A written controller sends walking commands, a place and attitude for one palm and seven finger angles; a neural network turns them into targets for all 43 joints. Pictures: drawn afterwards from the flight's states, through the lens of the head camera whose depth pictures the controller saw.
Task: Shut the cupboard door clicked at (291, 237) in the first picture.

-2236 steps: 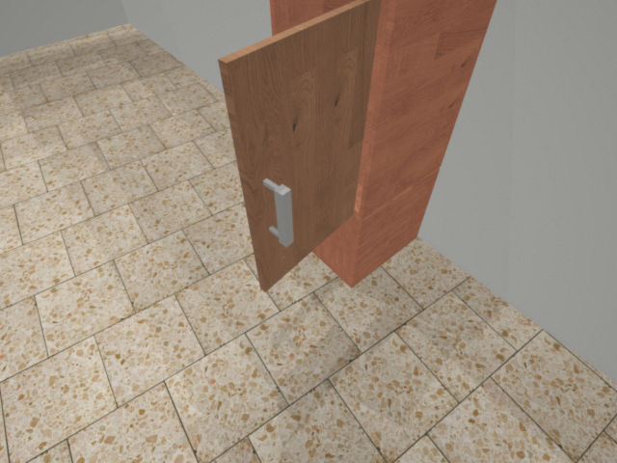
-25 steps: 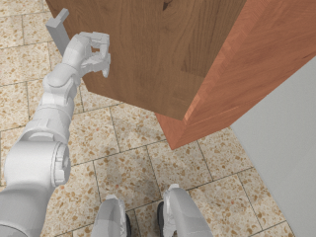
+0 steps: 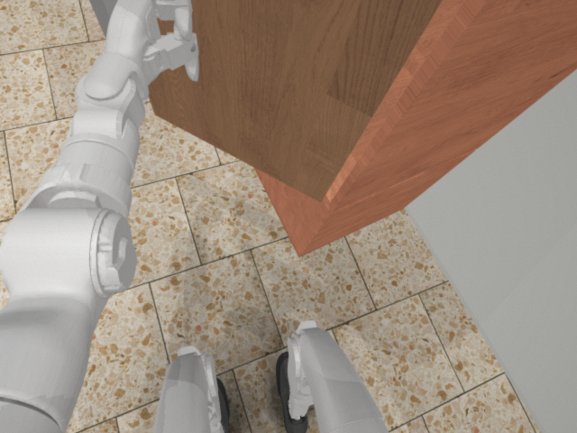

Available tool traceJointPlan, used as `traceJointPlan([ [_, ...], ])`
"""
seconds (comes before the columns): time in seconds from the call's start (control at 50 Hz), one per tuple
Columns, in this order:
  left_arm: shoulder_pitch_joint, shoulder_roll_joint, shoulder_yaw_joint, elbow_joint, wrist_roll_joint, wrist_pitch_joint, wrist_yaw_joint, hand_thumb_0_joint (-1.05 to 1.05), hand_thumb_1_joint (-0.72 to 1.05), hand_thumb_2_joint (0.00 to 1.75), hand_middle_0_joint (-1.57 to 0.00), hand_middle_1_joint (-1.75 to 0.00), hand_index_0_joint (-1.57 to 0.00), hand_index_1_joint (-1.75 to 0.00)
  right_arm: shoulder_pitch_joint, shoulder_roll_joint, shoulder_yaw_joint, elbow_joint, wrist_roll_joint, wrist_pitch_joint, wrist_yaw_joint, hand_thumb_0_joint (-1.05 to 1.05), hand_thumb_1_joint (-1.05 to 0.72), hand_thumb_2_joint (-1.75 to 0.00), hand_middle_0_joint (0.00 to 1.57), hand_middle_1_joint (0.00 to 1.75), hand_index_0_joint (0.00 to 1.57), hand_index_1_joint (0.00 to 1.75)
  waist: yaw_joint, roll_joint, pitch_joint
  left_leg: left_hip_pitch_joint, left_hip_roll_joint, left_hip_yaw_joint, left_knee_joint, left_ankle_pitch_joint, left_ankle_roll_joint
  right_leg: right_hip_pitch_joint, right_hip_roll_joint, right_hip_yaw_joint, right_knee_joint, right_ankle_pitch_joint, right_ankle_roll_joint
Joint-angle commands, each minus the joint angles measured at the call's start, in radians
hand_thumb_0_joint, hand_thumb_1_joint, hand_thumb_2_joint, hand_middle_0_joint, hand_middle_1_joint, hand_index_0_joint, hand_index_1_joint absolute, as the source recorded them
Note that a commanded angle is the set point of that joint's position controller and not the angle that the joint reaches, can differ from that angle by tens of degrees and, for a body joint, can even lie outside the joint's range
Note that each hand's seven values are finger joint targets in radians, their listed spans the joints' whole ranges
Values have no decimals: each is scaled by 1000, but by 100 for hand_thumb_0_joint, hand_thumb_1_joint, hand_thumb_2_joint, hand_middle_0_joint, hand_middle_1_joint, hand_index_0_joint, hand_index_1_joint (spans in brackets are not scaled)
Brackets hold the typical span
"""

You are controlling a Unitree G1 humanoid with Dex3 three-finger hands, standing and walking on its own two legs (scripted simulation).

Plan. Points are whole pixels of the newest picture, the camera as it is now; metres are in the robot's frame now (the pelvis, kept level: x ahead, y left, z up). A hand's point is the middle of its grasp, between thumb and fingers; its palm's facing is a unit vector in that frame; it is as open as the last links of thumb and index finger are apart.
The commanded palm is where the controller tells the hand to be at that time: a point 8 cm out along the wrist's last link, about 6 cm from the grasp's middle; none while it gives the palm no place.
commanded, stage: pull the fist back off the door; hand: left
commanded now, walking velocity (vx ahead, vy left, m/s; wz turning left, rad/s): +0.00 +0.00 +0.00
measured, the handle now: (120, 3) +0.65 +0.12 +0.08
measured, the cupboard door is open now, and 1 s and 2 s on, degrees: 36 36 36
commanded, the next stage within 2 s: draw the hand back to the body in 0.80 s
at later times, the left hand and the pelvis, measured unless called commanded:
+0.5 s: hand (199, 82) +0.52 +0.04 +0.09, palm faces +0.00 -1.00 -0.04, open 3.1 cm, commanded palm +0.48 +0.08 +0.09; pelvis +0.03 -0.02 +0.05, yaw +1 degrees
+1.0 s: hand (203, 115) +0.48 +0.04 +0.09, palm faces -0.01 -1.00 -0.04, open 3.1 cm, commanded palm +0.43 +0.09 +0.11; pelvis +0.02 -0.02 +0.04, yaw +2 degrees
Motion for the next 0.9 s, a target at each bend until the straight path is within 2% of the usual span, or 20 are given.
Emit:
traceJointPlan([
  [0.0, -415, -32, 105, -257, -11, -128, 351, 0, 90, 90, -130, -150, -130, -150, 250, -161, -70, -59, -37, 0, 57, 0, -90, -90, 20, 30, 20, 30, -14, 156, -643, 548, -26, -124, -187, 426, -24, 268, 30, 65, -169, 250, 21],
  [0.04, -409, -68, 60, -315, 85, -213, 487, 0, 90, 90, -130, -150, -130, -150, 258, -155, -85, -50, -61, 7, 92, 0, -90, -90, 20, 30, 20, 30, -20, 149, -655, 573, -23, -115, -186, 448, -29, 270, 32, 66, -178, 270, 28],
  [0.06, -423, -84, 17, -338, 135, -249, 508, 0, 90, 90, -130, -150, -130, -150, 272, -158, -93, -46, -67, 15, 104, 0, -90, -90, 20, 30, 20, 30, -34, 142, -673, 611, -16, -129, -187, 485, -30, 264, 32, 61, -173, 291, 30],
  [0.1, -393, -101, -34, -353, 181, -280, 504, 0, 90, 90, -130, -150, -130, -150, 278, -163, -110, -41, -61, 41, 118, 0, -90, -90, 20, 30, 20, 30, -32, 127, -704, 644, -19, -118, -203, 489, -31, 328, 33, 67, -197, 321, 28],
  [0.12, -389, -100, -38, -332, 177, -278, 490, 0, 90, 90, -130, -150, -130, -150, 276, -164, -111, -36, -55, 53, 118, 0, -90, -90, 20, 30, 20, 30, -40, 110, -678, 628, -23, -109, -214, 461, -27, 359, 35, 72, -216, 324, 29],
  [0.16, -354, -21, 40, -312, 149, -270, 469, 0, 90, 90, -130, -150, -130, -150, 277, -170, -106, -43, -45, 74, 105, 0, -90, -90, 20, 30, 20, 30, -14, 84, -669, 588, -33, -91, -233, 437, -21, 437, 35, 83, -227, 346, 27],
  [0.2, -321, -18, 66, -295, 120, -271, 458, 0, 90, 90, -130, -150, -130, -150, 260, -158, -98, -53, -39, 84, 97, 0, -90, -90, 20, 30, 20, 30, -5, 46, -617, 534, -41, -71, -254, 394, -16, 496, 33, 94, -251, 346, 32],
  [0.24, -223, -16, 94, -318, 101, -297, 460, 0, 90, 90, -130, -150, -130, -150, 245, -148, -95, -70, -38, 87, 95, 0, -90, -90, 20, 30, 20, 30, 31, 28, -608, 515, -47, -52, -271, 404, -15, 560, 32, 103, -258, 385, 30],
  [0.28, -132, -41, 83, -325, 102, -334, 454, 0, 90, 90, -130, -150, -130, -150, 237, -138, -96, -78, -37, 89, 97, 0, -90, -90, 20, 30, 20, 30, 47, 15, -594, 521, -49, -43, -276, 439, -16, 585, 30, 107, -254, 440, 30],
  [0.34, 0, -129, 16, -284, 110, -353, 438, 0, 90, 90, -130, -150, -130, -150, 217, -132, -103, -81, -31, 99, 106, 0, -90, -90, 20, 30, 20, 30, 50, -56, -490, 445, -58, -16, -291, 374, -11, 626, 28, 121, -283, 432, 33],
  [0.4, 47, -154, 4, -299, 92, -361, 421, 0, 90, 90, -130, -150, -130, -150, 200, -133, -112, -85, -20, 111, 100, 0, -90, -90, 20, 30, 20, 30, 59, -87, -473, 442, -63, -2, -298, 358, -9, 657, 23, 133, -299, 442, 35],
  [0.44, 90, -206, -42, -364, 70, -370, 403, 0, 90, 90, -130, -150, -130, -150, 176, -128, -118, -95, -12, 113, 98, 0, -90, -90, 20, 30, 20, 30, 73, -75, -492, 461, -69, 6, -304, 365, -10, 687, 18, 139, -307, 466, 33],
  [0.48, 70, -245, -96, -445, 58, -389, 394, 0, 90, 90, -130, -150, -130, -150, 160, -125, -123, -93, -9, 112, 92, 0, -90, -90, 20, 30, 20, 30, 68, -27, -513, 529, -66, -2, -301, 396, -12, 658, 16, 130, -299, 482, 32],
  [0.54, 120, -266, -132, -494, 55, -402, 394, 0, 90, 90, -130, -150, -130, -150, 132, -124, -128, -90, -3, 114, 85, 0, -90, -90, 20, 30, 20, 30, 78, -30, -508, 556, -67, -5, -304, 390, -13, 658, 13, 128, -303, 470, 32],
  [0.6, 115, -286, -169, -526, 58, -407, 402, 0, 90, 90, -130, -150, -130, -150, 100, -120, -128, -86, 0, 112, 73, 0, -90, -90, 20, 30, 20, 30, 69, -19, -487, 571, -66, -7, -300, 372, -12, 634, 8, 129, -307, 446, 34],
  [0.62, 118, -269, -156, -524, 59, -407, 410, 0, 90, 90, -130, -150, -130, -150, 94, -121, -126, -83, 1, 113, 70, 0, -90, -90, 20, 30, 20, 30, 73, -47, -476, 553, -68, -7, -301, 354, -11, 646, 7, 132, -311, 432, 35],
  [0.66, 148, -255, -146, -535, 62, -409, 421, 0, 90, 90, -130, -150, -130, -150, 75, -121, -122, -93, 1, 111, 63, 0, -90, -90, 20, 30, 20, 30, 87, -27, -481, 553, -71, -4, -302, 356, -11, 650, 6, 136, -305, 436, 32],
  [0.7, 204, -249, -134, -520, 60, -407, 427, 0, 90, 90, -130, -150, -130, -150, 52, -117, -120, -100, 2, 111, 60, 0, -90, -90, 20, 30, 20, 30, 97, -78, -474, 520, -74, 0, -305, 340, -10, 688, 2, 147, -313, 436, 37],
  [0.84, 116, -244, -141, -434, 61, -400, 422, 0, 90, 90, -130, -150, -130, -150, 10, -110, -103, -94, 4, 105, 44, 0, -90, -90, 20, 30, 20, 30, 73, -95, -416, 444, -79, 0, -295, 226, -7, 663, -6, 173, -340, 302, 43],
  [0.88, 94, -218, -112, -401, 54, -401, 418, 0, 90, 90, -130, -150, -130, -150, 9, -112, -99, -94, 3, 102, 39, 0, -90, -90, 20, 30, 20, 30, 72, -101, -427, 425, -81, -1, -291, 218, -5, 664, -7, 180, -338, 285, 45],
])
